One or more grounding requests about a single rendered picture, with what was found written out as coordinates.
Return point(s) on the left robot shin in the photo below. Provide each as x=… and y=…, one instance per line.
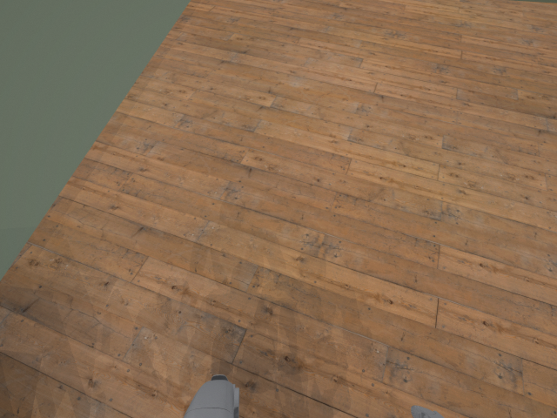
x=219, y=377

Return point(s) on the robot left thigh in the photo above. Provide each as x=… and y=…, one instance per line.
x=215, y=399

